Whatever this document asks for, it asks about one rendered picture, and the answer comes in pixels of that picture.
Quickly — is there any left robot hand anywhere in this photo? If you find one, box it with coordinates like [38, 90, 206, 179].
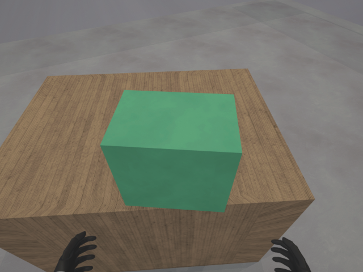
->
[54, 231, 97, 272]

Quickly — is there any right robot hand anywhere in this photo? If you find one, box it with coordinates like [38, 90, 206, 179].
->
[271, 237, 311, 272]

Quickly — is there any carton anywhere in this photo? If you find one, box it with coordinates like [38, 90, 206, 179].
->
[100, 90, 242, 213]

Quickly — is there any pedestal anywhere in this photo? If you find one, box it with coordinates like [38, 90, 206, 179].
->
[0, 69, 315, 272]

